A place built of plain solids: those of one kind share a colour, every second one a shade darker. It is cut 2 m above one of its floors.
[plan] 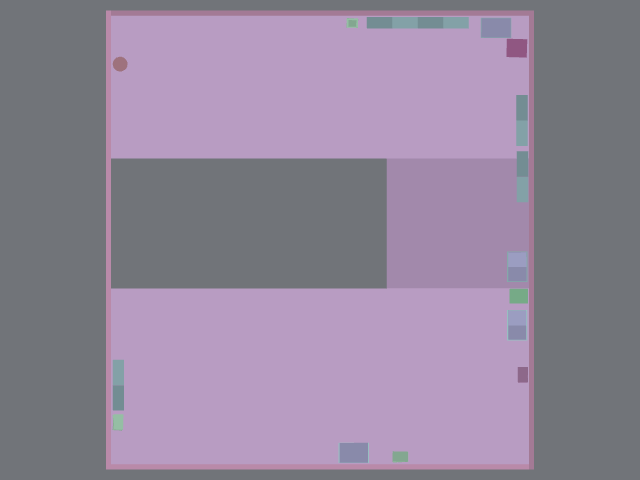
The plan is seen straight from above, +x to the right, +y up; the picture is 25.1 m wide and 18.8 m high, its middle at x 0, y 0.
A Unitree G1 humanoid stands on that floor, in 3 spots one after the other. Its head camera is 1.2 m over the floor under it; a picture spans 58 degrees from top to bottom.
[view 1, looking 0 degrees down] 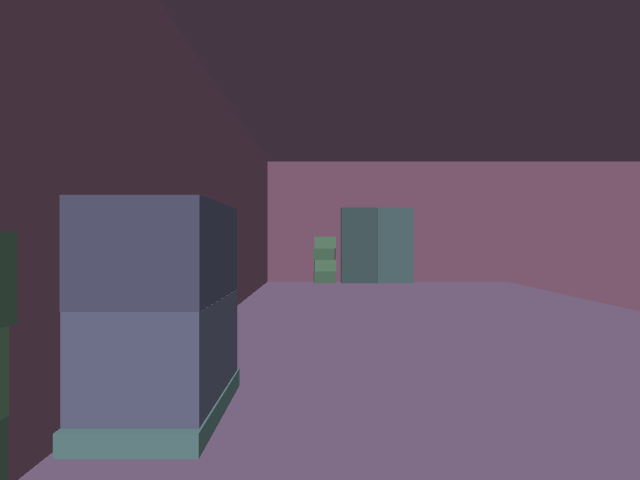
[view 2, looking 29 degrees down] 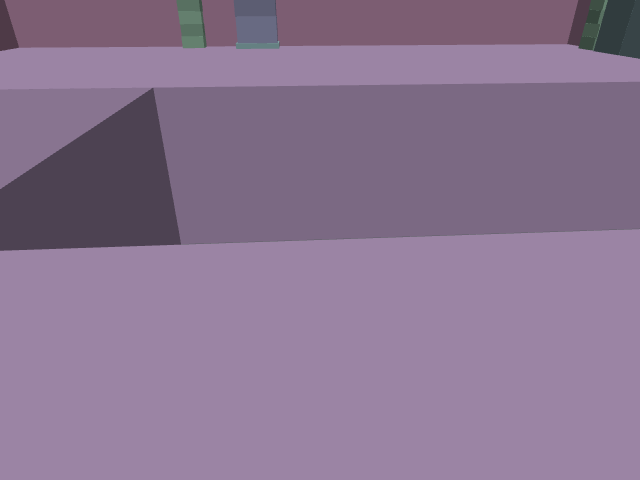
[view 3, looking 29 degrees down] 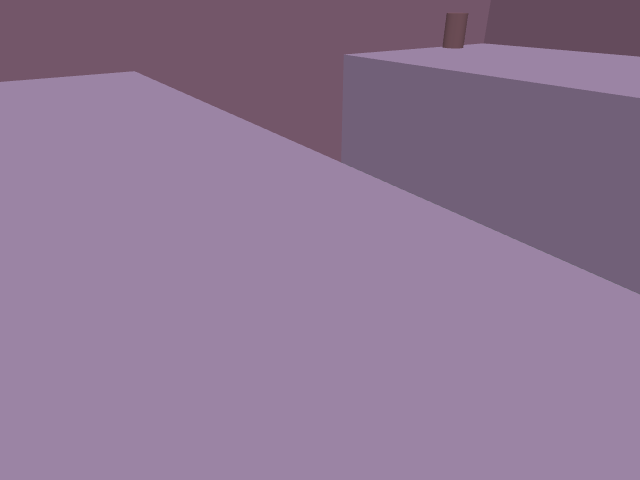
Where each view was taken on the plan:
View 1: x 4.28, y -7.28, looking -180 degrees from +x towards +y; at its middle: carton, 11.99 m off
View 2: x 0.50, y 5.36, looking -94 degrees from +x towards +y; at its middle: floor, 2.48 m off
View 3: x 1.13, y -4.06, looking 145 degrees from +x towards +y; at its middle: floor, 2.48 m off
